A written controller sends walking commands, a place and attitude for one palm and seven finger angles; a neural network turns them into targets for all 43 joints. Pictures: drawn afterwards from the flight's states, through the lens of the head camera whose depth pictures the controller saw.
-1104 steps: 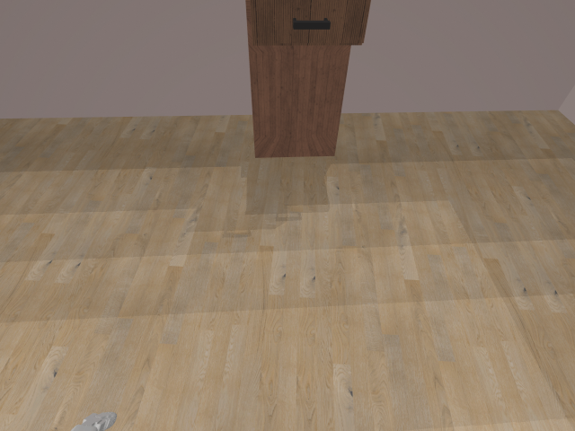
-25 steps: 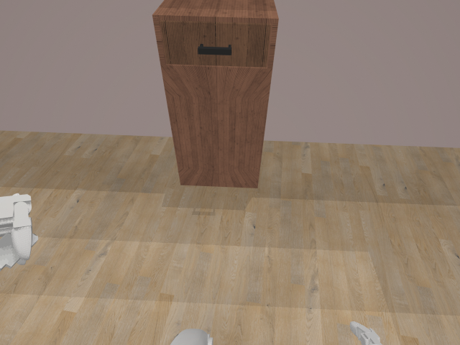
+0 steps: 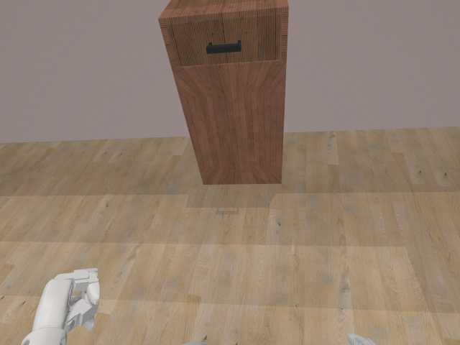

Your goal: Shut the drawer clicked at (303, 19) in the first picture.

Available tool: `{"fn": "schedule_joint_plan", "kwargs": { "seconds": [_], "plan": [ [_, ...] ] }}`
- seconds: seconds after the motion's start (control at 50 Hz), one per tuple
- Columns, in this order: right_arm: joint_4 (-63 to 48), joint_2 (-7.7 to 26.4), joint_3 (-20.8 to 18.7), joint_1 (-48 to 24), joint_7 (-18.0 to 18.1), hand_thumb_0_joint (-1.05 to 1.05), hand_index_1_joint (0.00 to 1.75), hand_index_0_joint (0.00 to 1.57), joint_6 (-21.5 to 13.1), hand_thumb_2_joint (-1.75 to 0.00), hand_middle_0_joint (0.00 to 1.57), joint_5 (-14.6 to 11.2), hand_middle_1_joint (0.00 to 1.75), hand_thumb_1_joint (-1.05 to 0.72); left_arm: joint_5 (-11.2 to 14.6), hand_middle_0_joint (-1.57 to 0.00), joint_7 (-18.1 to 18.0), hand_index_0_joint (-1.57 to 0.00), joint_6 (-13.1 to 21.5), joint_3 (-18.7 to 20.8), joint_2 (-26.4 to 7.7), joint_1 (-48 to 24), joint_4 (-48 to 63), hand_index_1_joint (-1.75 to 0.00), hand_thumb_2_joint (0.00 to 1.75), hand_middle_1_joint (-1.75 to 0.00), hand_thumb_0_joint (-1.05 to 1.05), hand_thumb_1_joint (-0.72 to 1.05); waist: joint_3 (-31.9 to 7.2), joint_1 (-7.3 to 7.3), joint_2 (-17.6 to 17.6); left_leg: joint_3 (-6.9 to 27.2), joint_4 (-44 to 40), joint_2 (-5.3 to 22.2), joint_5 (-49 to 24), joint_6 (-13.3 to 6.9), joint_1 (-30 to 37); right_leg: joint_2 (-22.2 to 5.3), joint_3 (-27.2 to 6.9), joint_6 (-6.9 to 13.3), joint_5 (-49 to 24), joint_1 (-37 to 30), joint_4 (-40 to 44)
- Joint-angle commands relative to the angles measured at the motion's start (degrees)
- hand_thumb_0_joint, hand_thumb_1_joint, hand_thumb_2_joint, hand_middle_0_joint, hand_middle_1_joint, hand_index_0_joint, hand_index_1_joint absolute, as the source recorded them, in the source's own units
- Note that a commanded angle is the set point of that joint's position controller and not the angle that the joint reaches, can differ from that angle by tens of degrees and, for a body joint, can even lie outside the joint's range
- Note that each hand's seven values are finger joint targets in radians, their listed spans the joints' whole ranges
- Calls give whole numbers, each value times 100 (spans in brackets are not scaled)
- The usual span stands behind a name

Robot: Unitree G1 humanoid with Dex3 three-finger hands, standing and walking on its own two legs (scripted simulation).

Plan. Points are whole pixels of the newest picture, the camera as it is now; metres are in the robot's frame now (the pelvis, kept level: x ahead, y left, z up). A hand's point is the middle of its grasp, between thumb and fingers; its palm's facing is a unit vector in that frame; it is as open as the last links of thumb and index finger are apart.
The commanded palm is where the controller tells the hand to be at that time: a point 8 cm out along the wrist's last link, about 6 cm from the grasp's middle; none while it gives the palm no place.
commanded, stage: let the arm hang, fingers relaxed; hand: left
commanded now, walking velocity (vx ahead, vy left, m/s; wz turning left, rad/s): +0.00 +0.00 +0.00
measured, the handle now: (224, 46) +1.08 +0.07 +0.06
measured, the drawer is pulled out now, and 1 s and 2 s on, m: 0.00 0.00 0.00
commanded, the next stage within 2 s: look to check the result in 0.96 s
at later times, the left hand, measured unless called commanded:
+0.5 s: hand out of the picture +0.02 +0.22 -0.16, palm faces -0.01 -0.98 -0.22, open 5.9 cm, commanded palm none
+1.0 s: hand out of the picture +0.02 +0.22 -0.16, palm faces -0.03 -0.98 -0.20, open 7.3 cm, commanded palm none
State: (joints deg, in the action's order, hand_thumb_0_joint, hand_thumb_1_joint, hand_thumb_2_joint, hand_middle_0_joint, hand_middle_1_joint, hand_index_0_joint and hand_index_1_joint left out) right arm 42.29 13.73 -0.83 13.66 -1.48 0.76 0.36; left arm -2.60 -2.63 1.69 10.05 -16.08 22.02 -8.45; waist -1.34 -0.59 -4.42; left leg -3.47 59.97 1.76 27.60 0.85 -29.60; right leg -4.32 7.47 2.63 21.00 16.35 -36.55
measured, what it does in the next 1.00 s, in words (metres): steps on the spot: left foot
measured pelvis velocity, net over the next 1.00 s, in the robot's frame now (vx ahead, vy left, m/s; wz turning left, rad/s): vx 0.02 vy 0.05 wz -0.05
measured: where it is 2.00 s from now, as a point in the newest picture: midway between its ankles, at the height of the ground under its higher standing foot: outside the picture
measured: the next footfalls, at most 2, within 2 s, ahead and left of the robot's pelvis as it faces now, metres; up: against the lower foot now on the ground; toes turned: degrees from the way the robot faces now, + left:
left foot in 0.16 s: +0.07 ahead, +0.14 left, +0.00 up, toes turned +2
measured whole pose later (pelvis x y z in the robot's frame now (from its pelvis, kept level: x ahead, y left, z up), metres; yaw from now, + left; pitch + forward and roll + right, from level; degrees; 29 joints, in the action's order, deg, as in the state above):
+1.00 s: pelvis +0.02 +0.05 +0.01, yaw -3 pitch -1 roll +0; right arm 65.6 6.6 0.1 18.5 2.1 -0.1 0.6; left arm -0.4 -2.4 -0.1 0.4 -7.4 15.2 -65.4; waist 3.7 -1.0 -1.2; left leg -5.4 23.1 -0.5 12.4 -2.1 -9.4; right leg -3.6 4.2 -1.6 15.0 7.0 -23.5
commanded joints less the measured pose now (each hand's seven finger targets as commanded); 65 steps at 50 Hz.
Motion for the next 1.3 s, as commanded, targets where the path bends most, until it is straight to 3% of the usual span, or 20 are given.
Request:
{"fn": "schedule_joint_plan", "kwargs": {
  "seconds": [0.0, 0.04, 0.08, 0.1, 0.12, 0.14, 0.16, 0.18, 0.2, 0.22, 0.24, 0.28, 0.3, 0.44, 0.48, 0.64, 1.0, 1.12, 1.28],
  "plan": [
    [-603, 253, -142, -364, 10, 0, 30, 20, -37, -90, 20, 94, 30, -90, 12, -108, 116, -108, -7, -418, -531, 50, -1363, -125, 90, -125, 0, 90, -33, 80, 2190, -179, -915, -164, -94, 11, -103, -994, -917, 592, -5584, -1291, 1029],
    [-363, 106, -130, -293, 47, 0, 30, 20, 0, -90, 20, 84, 30, -90, 63, -100, 130, -100, -14, -463, -571, 29, -2054, -117, 90, -117, 0, 90, 25, 117, 1831, -197, -1505, -206, -356, -28, 315, -897, -923, 523, -5181, -1289, 1152],
    [-55, 86, -124, -15, 76, 0, 30, 20, -6, -90, 20, 74, 30, -90, 118, -92, 119, -92, -34, -532, -552, -237, -2613, -108, 90, -108, 0, 90, -25, -31, 1306, -130, -2495, -170, -983, -42, 1034, -771, -878, 415, -3713, -1046, 1240],
    [123, 134, -119, 215, 66, 0, 30, 20, -32, -90, 20, 63, 30, -90, 158, -88, 126, -88, -45, -570, -569, -374, -2849, -104, 90, -104, 0, 90, -146, -131, 1047, -32, -3127, -122, -1641, -64, 1541, -623, -768, 242, -2842, -877, 1108],
    [291, 278, -131, 313, 97, 0, 30, 20, -103, -90, 20, 79, 30, -90, 206, -84, 139, -84, -64, -629, -338, -305, -3081, -99, 90, -99, 0, 90, -236, -105, 235, 322, -3449, 149, -2506, -180, 2128, -426, -680, 16, -2001, -421, 845],
    [369, 502, -165, 423, 162, 0, 30, 20, -155, -90, 20, 131, 30, -90, 234, -80, 129, -80, -97, -655, 8, -89, -3205, -95, 90, -95, 0, 90, -396, -37, -871, 1133, -3485, 866, -3443, -522, 2549, -94, -486, -190, -928, 67, 559],
    [397, 668, -155, 384, 226, 0, 30, 20, -126, -90, 20, 151, 30, -90, 231, -76, 121, -76, -127, -743, 153, -98, -3362, -91, 90, -91, 0, 90, -282, -14, -1459, 1530, -3690, 1285, -3677, -879, 2392, 96, -358, -282, 184, 130, 544],
    [465, 660, -128, 306, 258, 0, 30, 20, -75, -90, 20, 174, 30, -90, 202, -72, 126, -72, -153, -780, 136, -155, -3509, -86, 90, -86, 0, 90, -52, 8, -1195, 1430, -3798, 1284, -3090, -946, 1989, 206, -464, -208, 661, -30, 620],
    [535, 533, -100, 131, 324, 0, 30, 20, -91, -90, 20, 146, 30, -90, 214, -68, 158, -68, -156, -764, 42, -200, -3726, -82, 90, -82, 0, 90, -38, 79, -1215, 1199, -3782, 1016, -3096, -792, 1863, 144, -470, -240, -51, -249, 940],
    [643, 371, -51, 141, 334, 0, 30, 20, -107, -90, 20, 103, 30, -90, 213, -64, 178, -64, -152, -765, -53, -348, -3963, -78, 90, -78, 0, 90, -2, 56, -1136, 898, -3741, 757, -3192, -593, 1712, 40, -443, -233, -748, -610, 1116],
    [734, 295, -28, 165, 337, 0, 30, 20, -113, -90, 20, 70, 30, -90, 223, -60, 184, -60, -141, -773, -126, -331, -4139, -73, 90, -73, 0, 90, -52, 73, -882, 681, -3625, 601, -3358, -441, 1708, -18, -576, -197, -1341, -834, 1170],
    [877, 250, -22, 228, 348, 0, 30, 20, -125, -90, 20, 31, 30, -90, 230, -52, 159, -52, -114, -822, -141, -276, -4468, -65, 90, -65, 0, 90, -99, 63, -334, 528, -3574, 493, -3060, -316, 1877, -164, -660, -117, -1706, -898, 1362],
    [966, 230, -35, 303, 353, 0, 30, 20, -120, -90, 20, 19, 30, -90, 220, -48, 150, -48, -101, -839, -141, -303, -4602, -60, 90, -60, 0, 90, -70, 30, 119, 508, -3551, 490, -3141, -287, 2020, -188, -634, -88, -1942, -845, 1376],
    [1474, 133, -8, 478, 350, 0, 30, 20, -106, -90, 20, 28, 30, -90, 219, -20, 89, -20, -146, -898, 35, -345, -5136, -30, 90, -30, 0, 90, 345, 26, 423, 506, -3949, 471, -2622, -313, 2021, -204, -558, -145, -1317, -732, 1607],
    [1588, 126, -3, 485, 350, 0, 30, 20, -103, -90, 20, 40, 30, -90, 220, -20, 75, -20, -146, -916, 98, -339, -5236, -30, 90, -30, 0, 90, 483, 26, 500, 492, -4017, 463, -2530, -313, 2019, -198, -605, -145, -1246, -659, 1658],
    [1924, 6, 20, 612, 336, 0, 30, 20, -121, -90, 20, 53, 30, -90, 231, -20, 47, -20, -149, -898, 121, -387, -5421, -30, 90, -30, 0, 90, 592, 52, 315, 459, -4151, 411, -2439, -296, 1942, -221, -621, -144, -1153, -732, 1664],
    [2238, -229, -27, 934, 381, 0, 30, 20, -144, -90, 20, 17, 30, -90, 229, -20, -2, -20, -111, -886, 342, -192, -5670, -30, 90, -30, 0, 90, 562, 14, 421, 427, -4102, 409, -2470, -319, 2096, -186, -638, -127, -1184, -647, 1696],
    [2278, -290, -24, 943, 390, 0, 30, 20, -125, -90, 20, 17, 30, -90, 228, -20, -9, -20, -105, -905, 426, -104, -5762, -30, 90, -30, 0, 90, 742, -12, 431, 393, -4098, 397, -2278, -302, 2040, -185, -649, -122, -1078, -540, 1773],
    [2279, -296, -23, 920, 406, 0, 30, 20, -148, -90, 20, 13, 30, -90, 230, -20, -17, -20, -81, -906, 476, -4, -5814, -30, 90, -30, 0, 90, 589, -12, 388, 397, -4051, 409, -2477, -304, 2151, -185, -675, -123, -1239, -613, 1762]
  ]
}}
